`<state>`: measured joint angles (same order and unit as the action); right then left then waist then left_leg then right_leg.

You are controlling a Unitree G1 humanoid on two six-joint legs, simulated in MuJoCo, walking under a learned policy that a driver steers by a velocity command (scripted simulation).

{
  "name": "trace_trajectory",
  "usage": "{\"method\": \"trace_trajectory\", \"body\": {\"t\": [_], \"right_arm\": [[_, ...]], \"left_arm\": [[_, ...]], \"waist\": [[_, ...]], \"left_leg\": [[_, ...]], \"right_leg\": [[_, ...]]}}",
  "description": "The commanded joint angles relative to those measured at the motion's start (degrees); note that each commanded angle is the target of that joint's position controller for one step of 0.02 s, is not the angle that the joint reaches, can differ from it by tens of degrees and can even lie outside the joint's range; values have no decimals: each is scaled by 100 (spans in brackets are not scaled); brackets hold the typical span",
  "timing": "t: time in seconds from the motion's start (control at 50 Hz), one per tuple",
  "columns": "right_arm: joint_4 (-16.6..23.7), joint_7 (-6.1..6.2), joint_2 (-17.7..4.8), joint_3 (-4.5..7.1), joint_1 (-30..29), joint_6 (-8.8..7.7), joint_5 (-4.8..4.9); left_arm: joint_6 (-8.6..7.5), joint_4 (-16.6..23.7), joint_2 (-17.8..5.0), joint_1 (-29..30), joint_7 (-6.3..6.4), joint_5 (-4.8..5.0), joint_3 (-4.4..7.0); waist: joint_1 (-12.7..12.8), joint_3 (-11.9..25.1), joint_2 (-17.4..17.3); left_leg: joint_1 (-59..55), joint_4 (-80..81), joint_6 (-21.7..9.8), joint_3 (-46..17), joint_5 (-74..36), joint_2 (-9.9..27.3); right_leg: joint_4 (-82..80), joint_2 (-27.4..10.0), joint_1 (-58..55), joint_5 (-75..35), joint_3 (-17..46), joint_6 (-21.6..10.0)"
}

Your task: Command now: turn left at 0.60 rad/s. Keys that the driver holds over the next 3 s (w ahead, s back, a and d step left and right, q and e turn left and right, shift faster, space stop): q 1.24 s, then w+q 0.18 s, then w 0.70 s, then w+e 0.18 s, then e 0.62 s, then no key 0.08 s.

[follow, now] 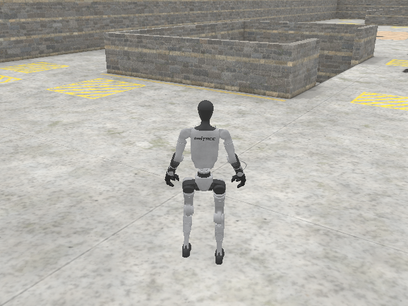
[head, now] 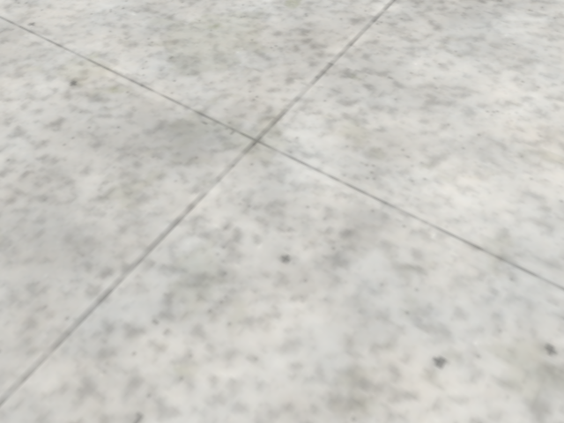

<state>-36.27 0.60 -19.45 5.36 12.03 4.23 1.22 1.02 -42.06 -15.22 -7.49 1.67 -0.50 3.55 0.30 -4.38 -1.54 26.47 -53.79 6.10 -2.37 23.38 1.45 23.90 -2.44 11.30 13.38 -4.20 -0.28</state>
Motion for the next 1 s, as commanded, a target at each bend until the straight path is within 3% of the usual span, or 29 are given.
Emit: {"method": "trace_trajectory", "body": {"t": [0.02,0.08,0.1,0.12,0.14,0.16,0.18,0.2,0.22,0.24,0.3,0.38,0.46,0.54,0.6,0.62,0.64,0.66,0.68,0.7,0.72,0.74,0.8,0.86,0.92,1.0], "right_arm": [[638,-65,-395,50,-347,-99,-10],[631,-134,-452,101,-122,-48,6],[559,-145,-452,130,100,-42,-1],[482,-103,-602,205,337,-45,-19],[519,-16,-1182,366,568,-72,-9],[679,-23,-1625,401,525,-183,-169],[671,-85,-1249,308,572,-325,-273],[607,-82,-1091,231,328,-412,-249],[606,-45,-961,210,16,-430,-145],[631,-8,-831,149,-217,-410,-54],[679,76,-773,81,-302,-368,-113],[624,121,-854,110,-169,-339,-89],[630,101,-945,146,-208,-286,-96],[648,47,-951,155,-333,-232,-58],[683,60,-890,140,-567,-183,37],[687,83,-794,113,-557,-175,63],[665,80,-502,35,-244,-182,-7],[766,94,-580,75,-117,-216,34],[634,108,-1058,227,49,-251,-77],[508,91,-1194,308,69,-231,-21],[384,105,-1055,305,136,-170,-6],[368,109,-916,276,120,-121,-16],[521,59,-563,157,-197,-110,61],[682,11,-428,70,-471,-132,17],[731,-57,-369,15,-444,-130,-12],[705,-136,-470,79,-174,-69,13]], "left_arm": [[-25,354,-1300,148,-40,52,363],[-47,308,-1362,187,-94,190,384],[-59,286,-1319,237,-98,255,374],[-87,159,-1113,-46,-119,253,321],[-102,187,-789,-221,-144,33,225],[-113,588,-597,262,-92,-135,127],[-101,594,-908,560,-43,-42,226],[-81,572,-990,531,-33,66,262],[-66,447,-1007,375,0,63,295],[-49,412,-1069,327,31,20,319],[-67,343,-950,124,-7,25,303],[-84,427,-809,339,-8,39,235],[-139,480,-806,426,-60,65,220],[-231,519,-844,342,-136,106,236],[-302,443,-834,-18,-196,102,266],[-314,393,-933,-189,-185,62,306],[-285,448,-1292,-259,-144,-26,374],[-238,409,-1614,-156,-147,-163,423],[-256,537,-1300,-15,-126,-143,350],[-253,608,-1007,220,-82,-98,254],[-230,642,-896,408,-47,-43,220],[-218,649,-841,442,-14,30,195],[-130,590,-905,144,62,-21,191],[-56,533,-1091,-76,64,-24,264],[-13,541,-1301,59,-17,33,342],[-35,473,-1393,102,-99,201,378]], "waist": [[195,773,1188],[25,761,1161],[-132,783,1081],[-194,858,728],[-141,953,-669],[-209,1006,-1734],[-508,1241,-939],[-310,1002,-786],[-150,850,-523],[-71,741,-553],[37,914,-624],[-94,853,-638],[-166,785,-713],[-159,860,-768],[90,967,-741],[153,1009,-591],[-24,1206,397],[-212,797,1773],[-149,776,1323],[-216,679,990],[-269,567,829],[-198,487,847],[42,479,1003],[242,673,1078],[228,764,1152],[55,771,1164]], "left_leg": [[-149,773,-87,376,-59,52],[-696,1812,-363,555,-528,-25],[-1144,2473,-535,655,-1049,-125],[-1854,3014,-744,476,-1706,-191],[-2869,3302,-1163,-1038,-3581,821],[-2879,3281,-2418,-2909,-4560,2086],[-2665,3423,-2694,-2734,-4064,2032],[-2382,3455,-2392,-2201,-3566,1705],[-2230,3462,-2058,-1848,-2958,1351],[-2102,3462,-1889,-1700,-2870,1194],[-1883,3468,-1899,-1522,-3151,944],[-2050,3388,-1914,-1797,-2704,868],[-1794,3294,-1947,-2240,-2244,824],[-1789,3075,-1914,-2721,-2675,758],[-1720,2752,-1660,-2851,-2842,505],[-1398,2540,-1413,-2709,-2316,295],[-761,1565,-1053,-2060,-690,-202],[441,531,-683,-911,1346,-1110],[574,-786,-407,-844,1413,-652],[561,-1235,-320,-785,1008,-521],[591,-1438,-211,-699,668,-460],[783,-1642,-120,-650,365,-435],[897,-1207,26,-221,34,-299],[768,-347,77,-47,83,-42],[34,519,-19,265,43,54],[-696,1810,-322,544,-486,-44]], "right_leg": [[-495,-1437,-758,-2494,717,-1250],[-162,-1522,-684,-2312,578,-1040],[141,-1447,-504,-2085,412,-838],[696,-1236,-71,-1507,121,-475],[2185,-667,1177,251,-433,96],[3473,183,2578,2570,-88,434],[4334,103,2608,2586,647,415],[4481,2,2593,2108,779,319],[4303,-78,2577,1611,818,299],[4122,-93,2554,1251,835,335],[4079,130,2140,665,761,477],[2961,237,2115,571,858,571],[2163,361,1694,720,953,542],[1497,490,1241,845,985,433],[190,508,487,100,896,272],[-341,246,-84,-647,979,144],[-511,-849,-789,-1336,1915,-265],[-674,-1808,-739,-2359,3201,-1264],[-665,-2171,-486,-2318,3282,-1679],[-592,-1839,-324,-2084,2700,-1491],[-545,-1440,-283,-1709,2168,-1222],[-522,-1297,-379,-1685,1901,-1141],[-566,-1098,-682,-2072,1277,-1210],[-519,-1315,-1140,-2336,1128,-1321],[-497,-1410,-862,-2569,800,-1291],[-135,-1517,-738,-2432,575,-1064]]}}
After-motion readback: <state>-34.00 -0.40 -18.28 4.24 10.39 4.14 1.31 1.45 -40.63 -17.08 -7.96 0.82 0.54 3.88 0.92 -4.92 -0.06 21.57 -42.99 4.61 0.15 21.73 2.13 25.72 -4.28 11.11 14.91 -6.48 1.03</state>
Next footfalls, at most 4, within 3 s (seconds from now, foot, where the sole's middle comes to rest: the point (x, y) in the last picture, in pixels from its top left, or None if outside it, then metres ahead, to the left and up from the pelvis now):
0.12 left None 0.04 0.15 -0.78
0.64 right None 0.11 -0.06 -0.78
1.06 left None -0.03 0.17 -0.78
1.52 right None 0.17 0.06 -0.78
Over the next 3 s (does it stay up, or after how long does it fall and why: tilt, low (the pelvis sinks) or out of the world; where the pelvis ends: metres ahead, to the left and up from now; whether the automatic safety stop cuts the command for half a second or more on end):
stays up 0.36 0.62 -0.01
